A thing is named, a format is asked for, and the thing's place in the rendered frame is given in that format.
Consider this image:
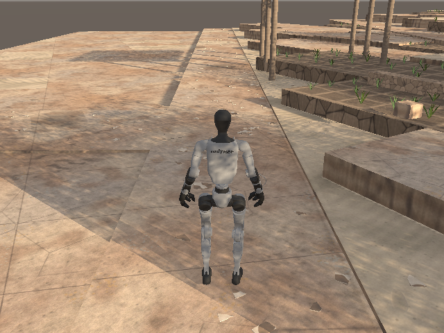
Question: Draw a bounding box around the robot right upper arm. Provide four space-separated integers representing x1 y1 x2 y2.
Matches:
237 139 257 178

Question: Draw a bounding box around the left robot thigh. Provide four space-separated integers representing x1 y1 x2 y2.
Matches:
198 193 212 239

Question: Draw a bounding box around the robot right forearm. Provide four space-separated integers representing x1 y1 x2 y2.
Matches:
250 168 263 194

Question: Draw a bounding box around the robot left upper arm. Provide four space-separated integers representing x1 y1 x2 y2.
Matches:
189 139 208 178

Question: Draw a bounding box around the right robot hand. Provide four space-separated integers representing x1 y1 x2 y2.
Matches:
248 191 264 207

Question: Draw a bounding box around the left robot hand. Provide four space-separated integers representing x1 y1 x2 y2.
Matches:
179 192 195 208

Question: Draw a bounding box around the robot left forearm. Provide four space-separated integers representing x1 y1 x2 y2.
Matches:
181 167 195 195

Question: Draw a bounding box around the humanoid robot head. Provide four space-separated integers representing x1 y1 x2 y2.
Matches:
211 110 234 143

